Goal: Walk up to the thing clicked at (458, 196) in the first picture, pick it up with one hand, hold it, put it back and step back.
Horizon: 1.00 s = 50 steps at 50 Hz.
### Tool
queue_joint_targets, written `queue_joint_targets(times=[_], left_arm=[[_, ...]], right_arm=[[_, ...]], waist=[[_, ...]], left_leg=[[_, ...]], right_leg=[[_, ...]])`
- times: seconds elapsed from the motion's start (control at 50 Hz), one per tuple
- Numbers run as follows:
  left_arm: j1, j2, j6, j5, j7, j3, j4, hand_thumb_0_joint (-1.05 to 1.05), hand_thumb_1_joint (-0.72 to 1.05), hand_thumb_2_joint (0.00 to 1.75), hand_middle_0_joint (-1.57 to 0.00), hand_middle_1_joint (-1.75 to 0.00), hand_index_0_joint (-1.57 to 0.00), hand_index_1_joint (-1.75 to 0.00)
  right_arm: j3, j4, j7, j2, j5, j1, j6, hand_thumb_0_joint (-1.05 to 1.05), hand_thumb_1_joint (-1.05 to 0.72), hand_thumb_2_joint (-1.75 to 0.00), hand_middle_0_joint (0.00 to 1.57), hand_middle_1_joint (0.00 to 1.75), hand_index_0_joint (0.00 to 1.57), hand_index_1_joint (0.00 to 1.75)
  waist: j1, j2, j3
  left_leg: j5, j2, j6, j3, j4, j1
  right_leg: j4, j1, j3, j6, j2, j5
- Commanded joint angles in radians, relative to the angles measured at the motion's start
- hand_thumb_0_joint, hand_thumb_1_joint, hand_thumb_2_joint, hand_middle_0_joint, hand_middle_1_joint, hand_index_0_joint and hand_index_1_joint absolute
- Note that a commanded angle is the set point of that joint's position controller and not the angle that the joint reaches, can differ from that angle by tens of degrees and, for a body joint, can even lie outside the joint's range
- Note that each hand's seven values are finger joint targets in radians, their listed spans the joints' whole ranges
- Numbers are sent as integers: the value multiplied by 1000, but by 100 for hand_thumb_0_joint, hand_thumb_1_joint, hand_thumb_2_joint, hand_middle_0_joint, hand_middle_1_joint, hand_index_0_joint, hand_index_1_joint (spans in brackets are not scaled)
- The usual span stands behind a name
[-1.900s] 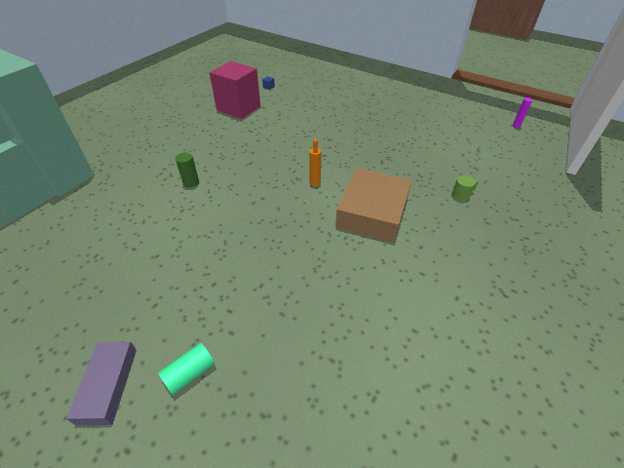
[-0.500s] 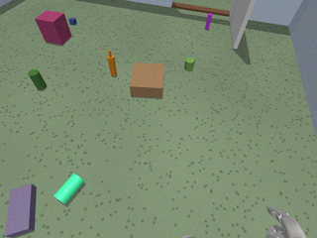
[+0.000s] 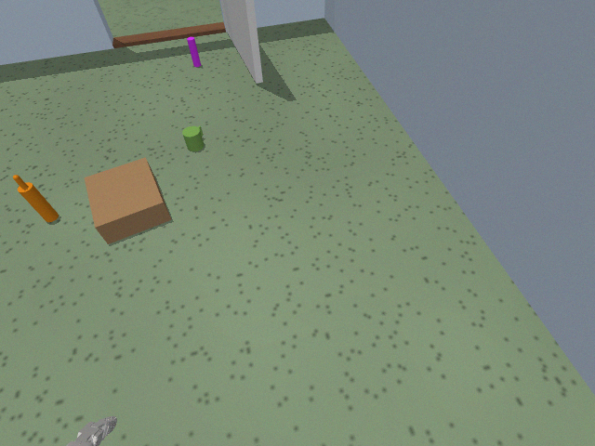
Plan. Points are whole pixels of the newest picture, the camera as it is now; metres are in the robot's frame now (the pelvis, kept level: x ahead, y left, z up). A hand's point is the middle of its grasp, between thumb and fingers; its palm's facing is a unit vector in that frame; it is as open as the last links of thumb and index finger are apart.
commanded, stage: walk up
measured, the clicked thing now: (195, 137) +1.66 +0.46 -0.71
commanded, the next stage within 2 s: stand in 1.62 s
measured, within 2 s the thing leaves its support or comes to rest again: neither
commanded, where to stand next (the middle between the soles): +0.06 +0.00 m, yaw -31 degrees
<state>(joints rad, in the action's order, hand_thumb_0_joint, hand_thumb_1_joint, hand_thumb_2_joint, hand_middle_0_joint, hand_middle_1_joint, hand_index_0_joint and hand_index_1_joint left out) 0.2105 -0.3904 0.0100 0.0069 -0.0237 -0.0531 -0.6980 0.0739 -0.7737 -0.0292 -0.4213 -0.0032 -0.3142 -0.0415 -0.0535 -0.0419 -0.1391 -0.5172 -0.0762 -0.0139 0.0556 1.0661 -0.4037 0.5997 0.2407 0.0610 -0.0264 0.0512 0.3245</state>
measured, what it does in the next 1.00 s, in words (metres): steps on the spot, turning right: left foot, then right foot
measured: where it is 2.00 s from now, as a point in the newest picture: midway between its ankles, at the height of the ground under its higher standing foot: outside the picture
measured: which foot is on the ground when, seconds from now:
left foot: up 0.00-0.18, down 0.20-0.54, up 0.56-0.78, down 0.80-1.00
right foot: down 0.00-0.20, up 0.22-0.50, down 0.52-1.00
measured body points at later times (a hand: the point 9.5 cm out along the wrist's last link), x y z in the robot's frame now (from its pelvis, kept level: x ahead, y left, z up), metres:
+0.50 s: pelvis +0.01 +0.01 -0.02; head +0.05 +0.01 +0.43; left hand +0.19 +0.30 -0.12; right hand -0.02 -0.33 -0.10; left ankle +0.11 +0.14 -0.73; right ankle -0.04 -0.12 -0.72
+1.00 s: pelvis +0.00 +0.01 -0.02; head +0.03 +0.01 +0.43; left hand +0.24 +0.25 -0.13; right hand -0.07 -0.30 -0.12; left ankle +0.08 +0.12 -0.73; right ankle -0.05 -0.11 -0.72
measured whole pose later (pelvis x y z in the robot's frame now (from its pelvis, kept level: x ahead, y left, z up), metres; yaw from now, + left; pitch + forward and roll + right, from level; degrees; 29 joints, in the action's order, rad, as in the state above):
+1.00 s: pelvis +0.00 +0.01 -0.02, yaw -28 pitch -3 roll -1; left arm 0.22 -0.42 0.03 0.00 0.01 -0.04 -0.85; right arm 0.01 -0.83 -0.01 -0.37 0.03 -0.23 0.02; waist -0.01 0.00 -0.11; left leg -0.38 -0.10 -0.01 0.05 0.78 -0.35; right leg 0.79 0.35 0.04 -0.03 0.03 0.44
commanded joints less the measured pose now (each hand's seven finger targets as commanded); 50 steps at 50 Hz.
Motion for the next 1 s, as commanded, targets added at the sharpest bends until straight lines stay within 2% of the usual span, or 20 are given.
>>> queue_joint_targets(times=[0.0,0.14,0.16,0.18,0.2,0.22,0.3,0.38,0.46,0.48,0.5,0.52,0.54,0.6,0.7,0.76,0.8,0.82,0.9,0.98], left_arm=[[38,-253,5,3,30,-84,84,0,90,90,-20,-30,-20,-30],[-47,-233,-30,8,24,-77,160,0,90,90,-20,-30,-20,-30],[-22,-176,-35,-1,27,-61,173,0,90,90,-20,-30,-20,-30],[28,-132,-42,1,32,-49,167,0,90,90,-20,-30,-20,-30],[82,-227,-54,15,44,-67,136,0,90,90,-20,-30,-20,-30],[79,-256,-54,19,41,-72,115,0,90,90,-20,-30,-20,-30],[114,-231,-51,2,-5,-96,52,0,90,90,-20,-30,-20,-30],[64,-202,-42,9,-30,-94,64,0,90,90,-20,-30,-20,-30],[182,-187,-21,12,-5,-93,-18,0,90,90,-20,-30,-20,-30],[216,-209,-10,20,3,-107,-39,0,90,90,-20,-30,-20,-30],[224,-286,0,31,11,-130,-35,0,90,90,-20,-30,-20,-30],[155,-380,4,37,18,-135,9,0,90,90,-20,-30,-20,-30],[114,-400,3,35,20,-131,21,0,90,90,-20,-30,-20,-30],[51,-299,17,25,37,-95,5,0,90,90,-20,-30,-20,-30],[110,-280,29,17,47,-76,-20,0,90,90,-20,-30,-20,-30],[39,-253,20,-5,48,-55,-1,0,90,90,-20,-30,-20,-30],[65,-162,18,-19,53,-22,1,0,90,90,-20,-30,-20,-30],[54,-242,18,-7,67,-44,-29,0,90,90,-20,-30,-20,-30],[70,-218,35,-13,44,-46,-79,0,90,90,-20,-30,-20,-30],[127,-193,46,6,47,-54,-141,0,90,90,-20,-30,-20,-30]], right_arm=[[48,110,6,-187,9,14,64,0,-90,-90,20,30,20,30],[64,71,51,-147,17,-126,82,0,-90,-90,20,30,20,30],[76,81,57,-195,34,-132,88,0,-90,-90,20,30,20,30],[93,97,65,-273,43,-126,93,0,-90,-90,20,30,20,30],[108,115,60,-334,13,-64,92,0,-90,-90,20,30,20,30],[110,131,61,-329,12,-10,94,0,-90,-90,20,30,20,30],[78,132,67,-264,30,45,98,0,-90,-90,20,30,20,30],[81,132,54,-286,45,-23,97,0,-90,-90,20,30,20,30],[71,148,40,-280,33,48,74,0,-90,-90,20,30,20,30],[55,147,39,-239,29,33,65,0,-90,-90,20,30,20,30],[32,161,38,-167,22,29,58,0,-90,-90,20,30,20,30],[25,187,50,-149,5,117,52,0,-90,-90,20,30,20,30],[45,169,66,-209,15,152,50,0,-90,-90,20,30,20,30],[34,79,52,-198,-1,51,64,0,-90,-90,20,30,20,30],[27,59,44,-183,14,78,75,0,-90,-90,20,30,20,30],[34,15,44,-174,21,-21,88,0,-90,-90,20,30,20,30],[58,26,44,-295,31,14,98,0,-90,-90,20,30,20,30],[66,33,35,-319,21,53,99,0,-90,-90,20,30,20,30],[38,15,40,-261,28,104,95,0,-90,-90,20,30,20,30],[6,10,27,-191,20,137,65,0,-90,-90,20,30,20,30]], waist=[[52,195,109],[-25,167,140],[-30,36,143],[-11,-185,154],[10,-143,189],[28,-116,142],[51,-153,105],[10,-174,178],[73,-160,196],[91,-87,204],[106,138,148],[110,311,97],[107,256,50],[41,211,92],[72,226,146],[3,174,176],[10,-136,198],[12,-149,172],[51,-158,101],[90,-139,148]], left_leg=[[79,18,1,-39,-63,-112],[367,93,43,-7,-448,288],[385,4,72,-143,-549,333],[418,-298,152,-486,-681,331],[332,-453,272,-629,-744,219],[311,-453,324,-638,-755,162],[239,-232,219,-239,-676,76],[247,-245,225,-169,-608,210],[327,-228,185,-78,-454,72],[306,-193,147,-38,-318,4],[190,-101,78,37,-91,-189],[-83,31,25,6,-5,-307],[-111,-21,23,-89,77,-232],[33,-19,35,-77,11,-190],[8,25,40,-53,-183,-87],[224,60,61,-35,-472,192],[236,-270,218,-504,-658,249],[300,-390,330,-601,-665,188],[454,-208,213,-265,-581,116],[391,-137,126,-150,-440,0]], right_leg=[[-141,-80,214,-189,-176,-476],[98,256,222,-118,-104,-377],[209,320,194,-56,-24,-228],[456,397,92,-1,109,215],[630,321,104,13,57,301],[719,329,98,16,28,277],[628,284,67,15,-33,126],[335,246,-24,30,-60,240],[31,26,-131,4,-9,76],[-48,-65,-97,-5,3,49],[-167,-101,213,-67,-143,110],[-259,26,592,-214,-347,82],[-247,156,633,-278,-405,39],[-84,56,352,-197,-243,-216],[5,12,333,-207,-222,-448],[117,159,243,-134,-170,-431],[347,316,68,-5,35,-8],[455,283,64,6,6,290],[299,198,-16,-5,-35,189],[-56,-90,-38,-22,-4,-34]])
